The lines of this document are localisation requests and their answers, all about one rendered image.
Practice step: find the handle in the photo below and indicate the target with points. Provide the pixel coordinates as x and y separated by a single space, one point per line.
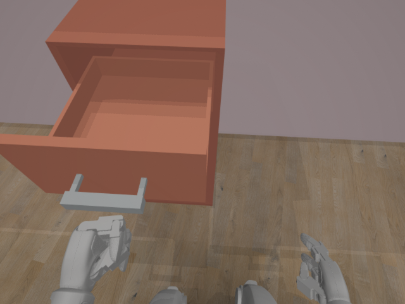
103 202

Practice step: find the robot left forearm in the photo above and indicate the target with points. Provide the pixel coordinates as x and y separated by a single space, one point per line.
71 296

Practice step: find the right robot hand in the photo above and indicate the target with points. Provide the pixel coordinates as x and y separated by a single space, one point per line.
327 282

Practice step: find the left robot hand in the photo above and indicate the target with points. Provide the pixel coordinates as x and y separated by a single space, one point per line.
106 238

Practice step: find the cabinet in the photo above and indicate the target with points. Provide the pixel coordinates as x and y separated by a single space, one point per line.
168 29

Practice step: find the robot right shin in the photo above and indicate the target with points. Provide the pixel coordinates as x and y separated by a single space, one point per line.
251 282

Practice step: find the drawer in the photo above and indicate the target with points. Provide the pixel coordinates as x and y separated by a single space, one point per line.
127 118

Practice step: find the left robot thigh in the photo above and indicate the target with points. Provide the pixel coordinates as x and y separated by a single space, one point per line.
169 296

